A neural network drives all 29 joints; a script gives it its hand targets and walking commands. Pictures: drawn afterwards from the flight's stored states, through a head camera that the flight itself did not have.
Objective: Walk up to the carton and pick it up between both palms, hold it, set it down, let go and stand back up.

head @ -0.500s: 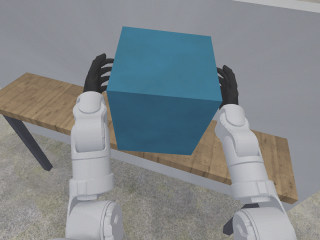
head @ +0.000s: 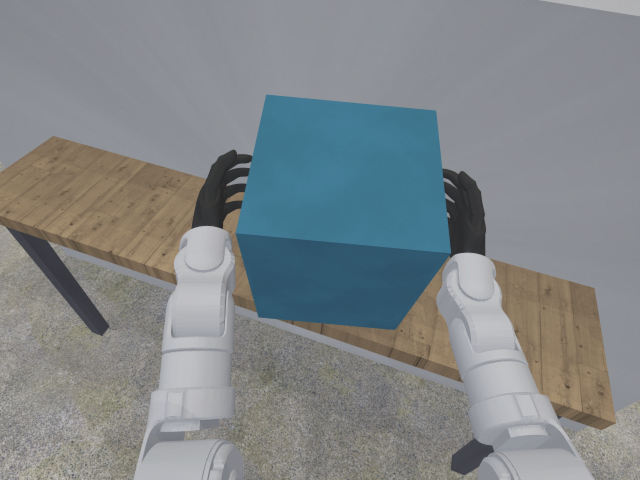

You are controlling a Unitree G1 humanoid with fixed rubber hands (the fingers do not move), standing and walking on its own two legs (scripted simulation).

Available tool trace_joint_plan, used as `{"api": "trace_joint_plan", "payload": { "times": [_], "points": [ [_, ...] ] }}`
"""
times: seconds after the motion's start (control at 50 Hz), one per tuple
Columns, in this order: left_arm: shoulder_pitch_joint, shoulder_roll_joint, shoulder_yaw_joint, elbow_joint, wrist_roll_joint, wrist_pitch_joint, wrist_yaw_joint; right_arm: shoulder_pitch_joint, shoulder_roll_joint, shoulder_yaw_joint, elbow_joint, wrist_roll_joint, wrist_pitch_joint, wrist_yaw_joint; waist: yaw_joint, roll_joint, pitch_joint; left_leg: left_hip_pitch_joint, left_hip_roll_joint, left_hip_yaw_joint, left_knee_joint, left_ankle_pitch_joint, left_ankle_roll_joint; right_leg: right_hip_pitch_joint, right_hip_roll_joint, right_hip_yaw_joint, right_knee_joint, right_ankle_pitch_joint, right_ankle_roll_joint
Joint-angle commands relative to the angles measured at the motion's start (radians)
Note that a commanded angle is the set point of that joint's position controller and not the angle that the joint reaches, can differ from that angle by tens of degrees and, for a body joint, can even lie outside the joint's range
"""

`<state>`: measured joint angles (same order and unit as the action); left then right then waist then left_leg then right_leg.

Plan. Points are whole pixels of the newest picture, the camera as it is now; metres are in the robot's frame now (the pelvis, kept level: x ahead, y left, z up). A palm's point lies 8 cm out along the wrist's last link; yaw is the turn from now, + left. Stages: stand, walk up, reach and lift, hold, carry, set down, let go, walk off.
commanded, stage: set down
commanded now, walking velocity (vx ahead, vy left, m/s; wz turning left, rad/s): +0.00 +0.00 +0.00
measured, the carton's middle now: (337, 225) +0.41 -0.01 +0.08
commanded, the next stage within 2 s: none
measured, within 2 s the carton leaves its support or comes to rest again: neither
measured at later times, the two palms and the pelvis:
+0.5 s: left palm (220, 217) +0.38 +0.13 +0.13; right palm (461, 243) +0.35 -0.16 +0.11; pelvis +0.00 +0.00 +0.00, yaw +1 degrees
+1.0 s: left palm (228, 215) +0.41 +0.13 +0.11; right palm (454, 241) +0.37 -0.16 +0.10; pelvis +0.00 +0.00 +0.00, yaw +1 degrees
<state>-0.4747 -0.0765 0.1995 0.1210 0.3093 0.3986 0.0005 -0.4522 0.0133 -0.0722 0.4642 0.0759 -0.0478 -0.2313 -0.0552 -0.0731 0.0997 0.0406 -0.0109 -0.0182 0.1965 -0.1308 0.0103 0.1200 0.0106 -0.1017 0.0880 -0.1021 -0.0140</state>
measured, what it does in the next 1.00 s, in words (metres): stands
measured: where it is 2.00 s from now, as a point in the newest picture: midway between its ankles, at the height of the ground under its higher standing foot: outside the picture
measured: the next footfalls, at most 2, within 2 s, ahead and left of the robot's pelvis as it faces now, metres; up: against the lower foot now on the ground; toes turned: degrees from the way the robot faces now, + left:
none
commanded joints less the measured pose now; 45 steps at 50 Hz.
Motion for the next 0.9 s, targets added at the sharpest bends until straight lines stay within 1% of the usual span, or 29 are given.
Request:
{"api": "trace_joint_plan", "payload": {
  "times": [0.0,0.06,0.12,0.24,0.32,0.48,0.58,0.88],
  "points": [
    [-0.491,-0.36,-0.375,-0.127,-0.074,-0.069,-0.134,-0.595,0.321,0.354,-0.255,-0.002,-0.064,0.113,0.0,0.047,-0.459,0.05,-0.014,-0.003,0.013,0.362,-0.032,0.262,0.011,0.018,0.107,0.533,0.07],
    [-0.491,-0.345,-0.346,-0.101,-0.063,-0.054,-0.143,-0.594,0.305,0.324,-0.235,-0.006,-0.053,0.114,-0.006,0.044,-0.424,0.041,-0.014,0.0,0.005,0.314,-0.033,0.247,0.011,0.011,0.101,0.487,0.07],
    [-0.509,-0.345,-0.336,-0.079,-0.056,-0.056,-0.147,-0.609,0.296,0.295,-0.22,-0.016,-0.054,0.12,-0.014,0.055,-0.416,0.044,-0.013,0.001,0.006,0.291,-0.04,0.223,0.014,0.003,0.095,0.451,0.066],
    [-0.574,-0.371,-0.34,-0.026,-0.056,-0.101,-0.141,-0.666,0.3,0.247,-0.182,-0.052,-0.082,0.141,-0.026,0.08,-0.461,0.063,-0.01,0.0,0.017,0.283,-0.058,0.167,0.023,-0.011,0.086,0.409,0.056],
    [-0.617,-0.389,-0.332,0.024,-0.056,-0.136,-0.136,-0.701,0.318,0.219,-0.143,-0.081,-0.097,0.153,-0.026,0.085,-0.501,0.057,-0.008,-0.002,0.019,0.277,-0.058,0.153,0.023,-0.014,0.084,0.404,0.052],
    [-0.655,-0.395,-0.268,0.141,-0.037,-0.175,-0.141,-0.733,0.353,0.163,-0.059,-0.134,-0.107,0.168,-0.018,0.068,-0.537,-0.004,-0.009,-0.008,0.007,0.249,-0.037,0.182,0.016,-0.009,0.095,0.437,0.054],
    [-0.668,-0.391,-0.228,0.2,-0.022,-0.192,-0.149,-0.739,0.367,0.13,-0.02,-0.163,-0.109,0.173,-0.02,0.063,-0.541,-0.041,-0.01,-0.012,-0.002,0.241,-0.026,0.208,0.012,-0.005,0.102,0.472,0.056],
    [-0.748,-0.425,-0.163,0.358,0.002,-0.298,-0.151,-0.775,0.43,0.044,0.084,-0.263,-0.143,0.191,-0.039,0.084,-0.633,-0.08,-0.01,-0.026,0.002,0.321,-0.026,0.216,0.011,-0.004,0.114,0.59,0.05]
  ]
}}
